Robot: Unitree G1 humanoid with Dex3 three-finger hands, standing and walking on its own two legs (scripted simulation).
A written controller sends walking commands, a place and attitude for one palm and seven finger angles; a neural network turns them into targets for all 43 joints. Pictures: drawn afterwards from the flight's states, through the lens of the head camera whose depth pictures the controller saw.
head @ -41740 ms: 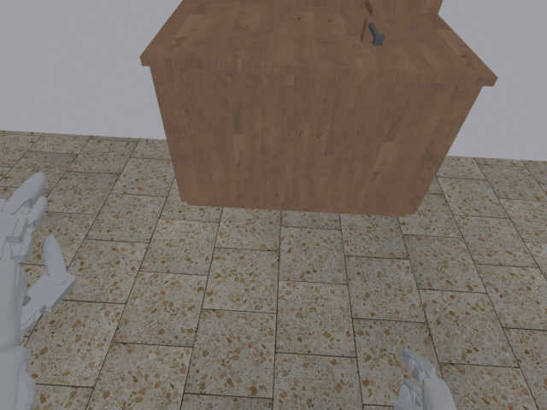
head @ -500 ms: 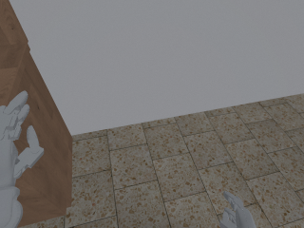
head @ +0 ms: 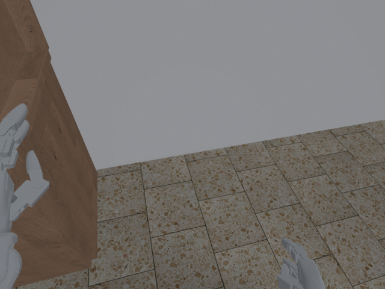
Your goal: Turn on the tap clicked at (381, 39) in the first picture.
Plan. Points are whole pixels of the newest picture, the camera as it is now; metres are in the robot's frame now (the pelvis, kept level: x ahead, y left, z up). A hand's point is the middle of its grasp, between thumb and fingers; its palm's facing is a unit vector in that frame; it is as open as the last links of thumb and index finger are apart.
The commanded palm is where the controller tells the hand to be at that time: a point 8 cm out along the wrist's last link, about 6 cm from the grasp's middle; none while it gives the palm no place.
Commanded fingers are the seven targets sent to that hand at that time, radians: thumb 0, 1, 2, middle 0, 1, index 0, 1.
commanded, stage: shuffle to correct the standing spot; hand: left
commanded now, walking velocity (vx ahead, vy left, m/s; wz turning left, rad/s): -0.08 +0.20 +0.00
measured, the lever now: out of the picture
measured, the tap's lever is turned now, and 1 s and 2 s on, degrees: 68 68 68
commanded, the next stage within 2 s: none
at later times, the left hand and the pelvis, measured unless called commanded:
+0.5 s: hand (46, 178) +0.22 +0.25 +0.18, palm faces +0.42 -0.82 -0.39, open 7.4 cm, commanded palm +0.16 +0.29 +0.19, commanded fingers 0.00 0.90 0.90 -0.20 -0.30 -0.20 -0.30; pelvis +0.00 +0.01 -0.01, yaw +1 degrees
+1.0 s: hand (10, 177) +0.22 +0.30 +0.18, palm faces +0.39 -0.80 -0.45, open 7.4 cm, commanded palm +0.16 +0.34 +0.19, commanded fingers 0.00 0.90 0.90 -0.20 -0.30 -0.20 -0.30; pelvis +0.00 +0.06 +0.00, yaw +0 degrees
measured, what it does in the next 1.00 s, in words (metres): steps on the spot: right foot, then left foot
